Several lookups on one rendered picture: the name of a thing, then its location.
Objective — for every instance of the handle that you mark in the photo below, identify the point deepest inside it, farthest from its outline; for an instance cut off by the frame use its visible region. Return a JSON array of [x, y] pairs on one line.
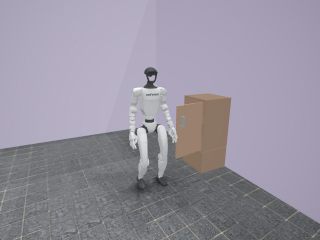
[[183, 121]]

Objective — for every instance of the left robot hand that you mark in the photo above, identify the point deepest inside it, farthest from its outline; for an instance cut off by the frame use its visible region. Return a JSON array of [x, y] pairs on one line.
[[173, 134]]

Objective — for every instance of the right robot forearm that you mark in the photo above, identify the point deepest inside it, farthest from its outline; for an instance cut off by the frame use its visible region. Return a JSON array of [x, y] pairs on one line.
[[132, 120]]

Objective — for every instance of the left robot upper arm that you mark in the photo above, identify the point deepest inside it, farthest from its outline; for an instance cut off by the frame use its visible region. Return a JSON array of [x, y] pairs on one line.
[[163, 98]]

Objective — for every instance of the left robot forearm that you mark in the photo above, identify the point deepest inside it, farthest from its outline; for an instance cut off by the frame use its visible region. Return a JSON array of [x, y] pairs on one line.
[[168, 118]]

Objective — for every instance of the cupboard door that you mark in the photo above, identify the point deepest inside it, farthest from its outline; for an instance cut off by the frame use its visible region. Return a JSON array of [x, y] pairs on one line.
[[188, 138]]

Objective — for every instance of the humanoid robot torso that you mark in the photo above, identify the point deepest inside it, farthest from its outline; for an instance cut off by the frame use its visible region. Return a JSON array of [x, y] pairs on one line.
[[149, 104]]

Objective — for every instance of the right robot upper arm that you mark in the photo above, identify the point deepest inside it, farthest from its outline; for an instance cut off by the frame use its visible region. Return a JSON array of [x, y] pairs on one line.
[[136, 92]]

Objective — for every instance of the right robot hand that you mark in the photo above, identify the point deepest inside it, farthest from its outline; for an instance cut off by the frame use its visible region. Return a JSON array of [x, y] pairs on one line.
[[133, 137]]

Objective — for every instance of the right robot shin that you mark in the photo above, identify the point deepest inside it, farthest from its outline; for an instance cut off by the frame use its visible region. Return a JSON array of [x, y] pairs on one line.
[[142, 170]]

